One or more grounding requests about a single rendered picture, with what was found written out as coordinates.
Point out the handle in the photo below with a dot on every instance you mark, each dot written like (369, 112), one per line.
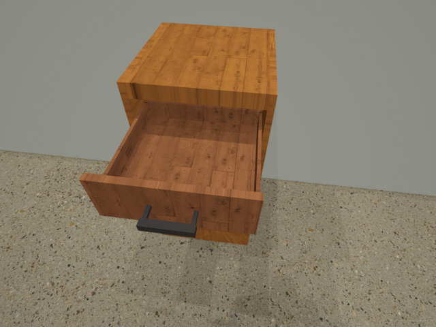
(167, 227)

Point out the cabinet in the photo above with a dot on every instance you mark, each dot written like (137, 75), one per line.
(207, 65)

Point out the drawer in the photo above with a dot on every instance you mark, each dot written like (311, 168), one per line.
(181, 158)

